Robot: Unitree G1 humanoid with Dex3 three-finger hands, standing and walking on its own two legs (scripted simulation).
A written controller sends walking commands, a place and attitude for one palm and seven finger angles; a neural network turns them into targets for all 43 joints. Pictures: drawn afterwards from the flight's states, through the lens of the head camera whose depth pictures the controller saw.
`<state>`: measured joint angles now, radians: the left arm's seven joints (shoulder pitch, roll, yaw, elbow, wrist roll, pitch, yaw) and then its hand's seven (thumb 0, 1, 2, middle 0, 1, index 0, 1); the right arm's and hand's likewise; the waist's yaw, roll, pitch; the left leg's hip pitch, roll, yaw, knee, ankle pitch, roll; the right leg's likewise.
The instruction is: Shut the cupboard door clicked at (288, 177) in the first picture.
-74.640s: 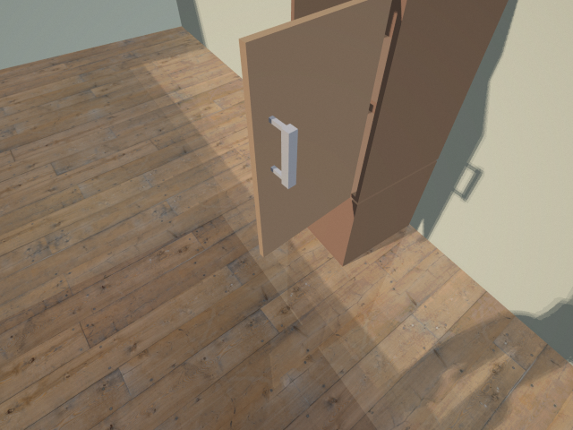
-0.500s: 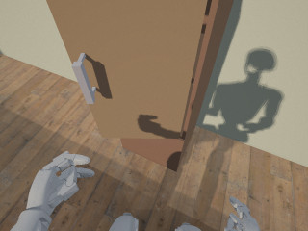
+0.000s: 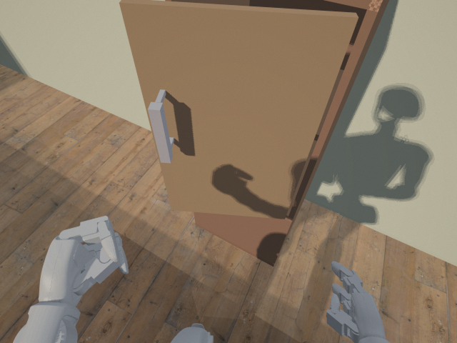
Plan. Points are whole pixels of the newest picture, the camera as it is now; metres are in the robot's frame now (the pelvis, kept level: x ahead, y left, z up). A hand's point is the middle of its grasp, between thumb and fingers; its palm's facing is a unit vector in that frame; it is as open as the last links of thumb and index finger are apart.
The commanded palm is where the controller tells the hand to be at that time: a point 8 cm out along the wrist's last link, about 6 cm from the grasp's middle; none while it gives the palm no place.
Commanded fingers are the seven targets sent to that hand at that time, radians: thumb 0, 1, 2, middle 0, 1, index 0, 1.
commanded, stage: raise the hand and make a fist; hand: left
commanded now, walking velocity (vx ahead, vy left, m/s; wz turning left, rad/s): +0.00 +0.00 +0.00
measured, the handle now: (164, 127) +0.49 +0.18 +0.09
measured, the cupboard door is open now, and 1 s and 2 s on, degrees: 25 25 25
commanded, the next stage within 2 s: bring the fist close to the handle in 0.62 s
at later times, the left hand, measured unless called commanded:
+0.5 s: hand (131, 261) +0.22 +0.17 +0.08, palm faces +0.01 -1.00 -0.04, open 3.1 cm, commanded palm +0.20 +0.22 +0.09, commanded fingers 0.00 0.90 0.90 -1.30 -1.50 -1.30 -1.50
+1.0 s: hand (145, 227) +0.27 +0.16 +0.10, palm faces +0.01 -1.00 -0.05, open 3.1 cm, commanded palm +0.25 +0.21 +0.09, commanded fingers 0.00 0.90 0.90 -1.30 -1.50 -1.30 -1.50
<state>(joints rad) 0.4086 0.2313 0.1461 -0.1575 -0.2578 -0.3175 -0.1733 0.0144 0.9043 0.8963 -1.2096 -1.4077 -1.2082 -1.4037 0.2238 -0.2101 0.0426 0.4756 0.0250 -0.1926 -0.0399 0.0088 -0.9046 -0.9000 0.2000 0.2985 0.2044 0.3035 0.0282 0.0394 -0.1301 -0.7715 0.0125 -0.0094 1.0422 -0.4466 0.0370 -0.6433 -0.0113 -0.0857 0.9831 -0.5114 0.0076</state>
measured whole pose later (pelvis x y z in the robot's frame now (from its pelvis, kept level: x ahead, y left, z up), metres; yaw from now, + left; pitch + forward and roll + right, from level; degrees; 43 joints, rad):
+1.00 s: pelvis +0.00 -0.03 +0.01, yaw +0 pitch +9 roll -1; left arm 0.14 0.25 0.17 0.07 -0.27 -0.28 -0.23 0.01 0.90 0.90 -1.30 -1.50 -1.30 -1.50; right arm 0.24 -0.25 0.04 0.56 0.04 -0.20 -0.05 0.01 -0.90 -0.90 0.20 0.30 0.20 0.30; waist 0.02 0.04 -0.09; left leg -0.71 0.03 -0.02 0.97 -0.41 -0.01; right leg -0.61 0.01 -0.09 0.95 -0.50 -0.03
